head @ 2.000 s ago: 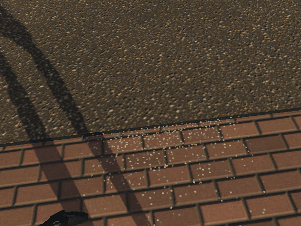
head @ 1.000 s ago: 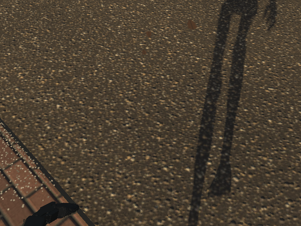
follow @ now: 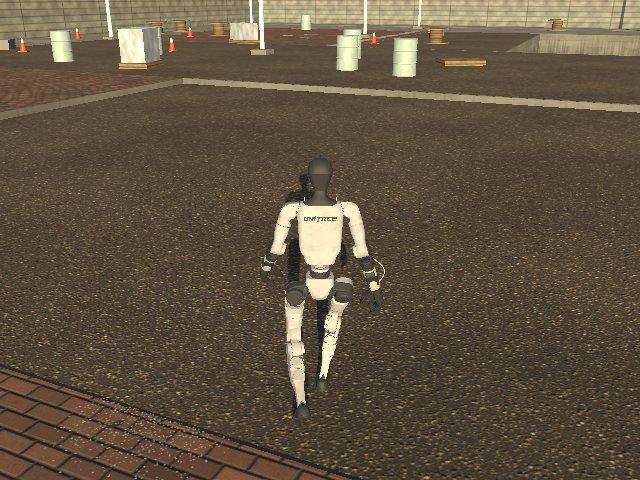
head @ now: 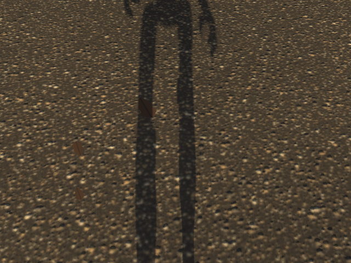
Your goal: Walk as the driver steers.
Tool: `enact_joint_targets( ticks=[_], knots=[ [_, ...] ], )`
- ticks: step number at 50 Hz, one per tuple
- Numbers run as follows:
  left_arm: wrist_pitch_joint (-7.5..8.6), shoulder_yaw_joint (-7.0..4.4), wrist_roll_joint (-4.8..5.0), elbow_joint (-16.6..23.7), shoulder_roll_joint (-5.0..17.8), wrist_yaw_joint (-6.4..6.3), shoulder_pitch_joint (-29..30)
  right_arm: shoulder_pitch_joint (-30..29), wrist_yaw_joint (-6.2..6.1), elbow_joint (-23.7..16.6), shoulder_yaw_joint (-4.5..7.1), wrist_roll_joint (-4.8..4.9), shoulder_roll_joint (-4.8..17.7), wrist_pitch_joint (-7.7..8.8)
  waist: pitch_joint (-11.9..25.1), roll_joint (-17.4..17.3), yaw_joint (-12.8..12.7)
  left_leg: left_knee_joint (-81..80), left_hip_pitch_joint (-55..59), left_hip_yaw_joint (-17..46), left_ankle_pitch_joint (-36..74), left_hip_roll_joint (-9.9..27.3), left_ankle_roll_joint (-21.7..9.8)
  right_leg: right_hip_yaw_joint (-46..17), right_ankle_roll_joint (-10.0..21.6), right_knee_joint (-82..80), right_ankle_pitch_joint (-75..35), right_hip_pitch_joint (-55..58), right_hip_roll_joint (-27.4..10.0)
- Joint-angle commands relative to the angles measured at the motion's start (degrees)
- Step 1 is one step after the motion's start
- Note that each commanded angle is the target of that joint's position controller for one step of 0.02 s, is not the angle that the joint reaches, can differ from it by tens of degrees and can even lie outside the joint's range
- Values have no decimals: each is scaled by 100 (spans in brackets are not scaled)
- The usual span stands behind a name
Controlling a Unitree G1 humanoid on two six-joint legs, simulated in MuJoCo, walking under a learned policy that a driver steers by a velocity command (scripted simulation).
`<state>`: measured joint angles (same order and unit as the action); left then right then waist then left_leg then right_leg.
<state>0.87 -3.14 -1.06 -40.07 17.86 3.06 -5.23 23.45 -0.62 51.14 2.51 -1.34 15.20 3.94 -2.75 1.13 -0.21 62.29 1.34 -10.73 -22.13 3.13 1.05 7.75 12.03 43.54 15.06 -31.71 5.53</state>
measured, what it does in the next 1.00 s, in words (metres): walks ahead, turning right: left foot, then right foot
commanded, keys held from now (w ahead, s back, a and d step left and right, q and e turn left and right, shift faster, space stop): w+e+shift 1.00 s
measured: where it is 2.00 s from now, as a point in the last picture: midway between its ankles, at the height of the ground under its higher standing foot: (336, 124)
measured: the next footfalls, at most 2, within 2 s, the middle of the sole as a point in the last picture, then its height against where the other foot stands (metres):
left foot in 0.36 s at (152, 231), level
right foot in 0.82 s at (245, 177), level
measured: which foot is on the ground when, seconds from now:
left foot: up 0.00-0.34, down 0.36-0.82, up 0.84-1.00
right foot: down 0.00-0.38, up 0.40-0.80, down 0.82-1.00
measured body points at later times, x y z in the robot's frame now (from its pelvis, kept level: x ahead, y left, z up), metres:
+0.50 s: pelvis +0.46 +0.02 +0.04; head +0.48 +0.02 +0.49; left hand +0.70 +0.24 -0.06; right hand +0.45 -0.29 -0.05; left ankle +0.54 +0.14 -0.69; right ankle +0.31 -0.02 -0.58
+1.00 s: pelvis +0.81 -0.24 +0.03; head +0.83 -0.26 +0.48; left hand +1.07 -0.10 -0.10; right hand +0.71 -0.52 -0.05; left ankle +0.95 -0.12 -0.60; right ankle +0.79 -0.23 -0.69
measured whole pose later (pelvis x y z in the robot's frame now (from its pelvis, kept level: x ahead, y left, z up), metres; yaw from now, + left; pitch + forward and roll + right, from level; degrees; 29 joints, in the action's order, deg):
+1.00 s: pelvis +0.81 -0.24 +0.03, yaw -57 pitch +0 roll -1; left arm 0.8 -3.6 -0.8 -45.5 19.1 0.2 -22.3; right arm 9.0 0.0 36.3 -0.4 -3.8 13.0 3.8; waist -3.2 0.7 -1.0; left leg 72.7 -32.4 5.7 -23.0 6.8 3.5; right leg -1.5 11.9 29.4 16.0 -12.6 14.3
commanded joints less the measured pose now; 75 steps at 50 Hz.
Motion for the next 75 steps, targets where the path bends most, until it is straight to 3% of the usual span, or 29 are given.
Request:
enact_joint_targets(
  ticks=[1,3,5,9,15,18,19,20,21,23,26,35,37,39,41,42,43,44,46,48,52,58,61,62,63,64,66,70,75],
  knots=[
    [-189,-555,-97,-82,1686,-217,-1993,-939,30,-1557,-16,-92,766,365,1822,402,-817,3546,-5467,1646,-315,-383,-23,-5813,1751,-2809,1282,5597,-2154],
    [-53,-406,-46,-320,1116,-310,-1669,-1364,29,-1548,-40,-141,804,408,273,-621,-256,2112,-4979,1674,114,109,-17,-4931,1194,-3052,732,3494,-1797],
    [138,-297,3,-301,904,-343,-1427,-1159,25,-1488,-91,-284,719,139,-40,-651,175,1396,-4139,1665,-17,302,144,-3952,1031,-3031,-438,2101,-1318],
    [341,-299,74,-223,896,-271,-1305,-2123,124,-1951,-225,-190,416,-47,-337,-363,128,-909,-3176,1244,1012,369,333,-2888,743,-3331,-1070,740,-546],
    [335,-458,123,-230,1119,-221,-1614,-2415,141,-2073,-165,28,602,15,174,118,-243,-3103,-1853,1232,2447,-170,98,-3100,16,-2622,-2595,1912,-623],
    [378,-444,21,-96,1213,-201,-1107,179,-114,-1473,200,-38,1346,79,1578,-143,1211,-2917,1001,1376,795,-23,-81,-2724,-402,751,-3391,1368,-237],
    [439,-187,42,161,257,-234,-1046,1136,-210,-1328,319,-261,1788,107,2198,-1483,1343,-3437,2271,3315,-1625,1561,-263,-2192,-438,2816,439,-13,291],
    [412,-42,254,504,101,-231,-1689,335,-135,-1433,384,-299,2054,85,2460,-2896,442,-4951,2196,6567,-2633,2472,-687,-1717,-481,3771,1437,-1149,318],
    [276,-55,74,275,482,-282,-1336,-496,-97,-1611,296,-239,1369,48,1498,-1606,394,-4959,1325,5965,-3270,2205,-813,-1538,-452,4009,701,-1517,-250],
    [148,-86,-78,292,594,-117,-799,-709,-51,-1458,162,-193,809,7,634,-481,347,-4808,125,3881,-1325,1661,-680,-1283,-557,3496,167,-1284,-693],
    [-71,23,-123,595,228,104,-377,-230,6,-901,73,-47,523,157,133,-633,179,-5036,-469,2314,365,1308,-465,-1249,-648,3308,29,-1376,-1057],
    [-129,235,-56,1201,107,310,1067,75,24,-483,129,-61,942,331,-597,-357,45,-5438,-443,-473,4629,920,-111,48,-356,522,-1418,-681,-799],
    [-105,190,-75,1072,242,256,957,299,-50,-439,173,-36,1140,240,-293,-497,-77,-4773,160,-636,7268,937,-40,485,-151,169,-1157,-88,-309],
    [-74,39,-52,742,566,155,-218,139,-146,-520,271,-71,1491,45,430,-768,-787,-3100,305,-546,8720,1214,-94,418,62,51,-554,1219,47],
    [-14,-301,1,4,1018,-79,-2271,-279,-80,-748,312,-107,1499,-90,1251,-398,-1549,335,-1389,-353,6121,978,-211,-408,424,-652,-145,4052,84],
    [-91,-450,161,12,1459,-206,-1792,-398,28,-999,138,-185,694,-68,836,1028,-889,2546,-3287,-257,-118,-163,-72,-2097,644,-737,-484,4551,-902],
    [-191,-519,-51,339,1928,-183,-1577,-346,37,-1733,121,-49,827,69,1888,1025,-576,3630,-4999,956,-643,-551,93,-5080,1745,-1946,311,5823,-1830],
    [-188,-532,-30,333,1690,-241,-1801,-867,50,-1833,88,-76,982,231,1625,40,-771,3162,-5335,1573,-139,-185,63,-5550,1596,-2736,830,5455,-2031],
    [-19,-407,-7,50,1207,-329,-1572,-1090,27,-1765,15,-118,878,271,231,-705,-178,1913,-4831,1563,70,212,101,-4655,1204,-2985,-141,3541,-1611],
    [159,-280,13,92,981,-368,-1230,-723,29,-1650,-20,-298,802,13,80,-610,300,1253,-4054,1558,-167,393,250,-3836,1073,-3009,-882,2342,-1177],
    [364,-257,37,15,915,-309,-1266,-1984,128,-2131,-156,-212,494,-141,-369,-444,130,-815,-3342,1243,877,443,430,-3126,789,-3369,-1032,875,-517],
    [347,-376,130,-188,1130,-252,-1656,-2341,142,-2196,-136,-2,671,-88,124,68,-230,-2983,-1838,1207,2398,-179,118,-3226,77,-2657,-2975,1876,-547],
    [383,-406,47,-123,1359,-220,-1203,115,-101,-1627,212,-34,1407,-12,1472,-101,1159,-2944,988,1327,920,-112,-92,-2894,-358,616,-3842,1443,-212],
    [471,-155,-41,63,420,-261,-1040,1329,-216,-1376,325,-201,1754,20,2133,-1230,1429,-3121,2154,2777,-994,1336,-211,-2364,-360,2713,40,441,151],
    [466,8,238,393,101,-247,-1880,531,-144,-1469,402,-302,2150,19,2635,-3002,458,-4740,2402,6476,-2169,2497,-844,-1783,-507,3793,1415,-944,462],
    [352,-7,6,113,555,-310,-1530,-258,-86,-1643,330,-233,1440,-6,1572,-1621,427,-4863,1509,6186,-2411,2191,-1031,-1636,-481,3975,781,-1375,-113],
    [242,-39,-126,96,584,-214,-875,-602,1,-1470,148,-217,734,13,493,-225,341,-4410,152,3955,1209,1666,-1103,-1408,-682,3481,340,-1078,-456],
    [62,43,-148,431,226,-109,-572,-244,141,-852,64,52,663,261,258,-742,34,-4411,-484,2167,5327,1317,-960,-1430,-926,2342,741,-867,-394],
    [87,210,-71,521,81,139,-242,-819,195,-814,105,124,907,216,473,-936,-186,-4754,-1719,736,4601,594,-524,-674,-906,-667,-1706,1561,-180]
  ],
)
Keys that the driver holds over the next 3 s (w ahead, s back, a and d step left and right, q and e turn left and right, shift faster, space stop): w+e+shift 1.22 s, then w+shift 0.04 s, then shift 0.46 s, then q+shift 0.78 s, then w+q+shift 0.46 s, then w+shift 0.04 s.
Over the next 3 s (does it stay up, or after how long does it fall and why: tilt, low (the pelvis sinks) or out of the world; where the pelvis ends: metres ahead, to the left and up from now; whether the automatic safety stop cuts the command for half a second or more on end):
stays up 1.25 -0.77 0.04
